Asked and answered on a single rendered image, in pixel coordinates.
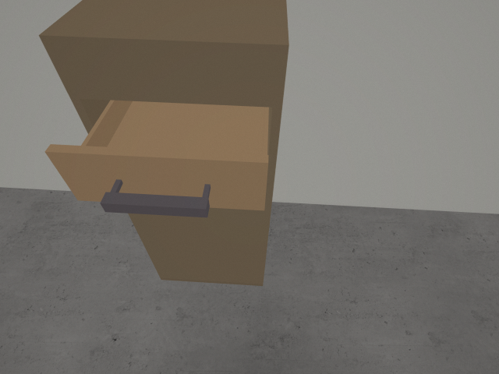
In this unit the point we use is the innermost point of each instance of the cabinet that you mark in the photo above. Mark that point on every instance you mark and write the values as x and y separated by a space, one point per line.
222 52

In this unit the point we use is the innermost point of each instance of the drawer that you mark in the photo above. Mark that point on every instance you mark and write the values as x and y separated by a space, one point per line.
171 149

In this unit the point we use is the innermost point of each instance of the handle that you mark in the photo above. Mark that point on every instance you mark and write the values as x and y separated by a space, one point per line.
184 206

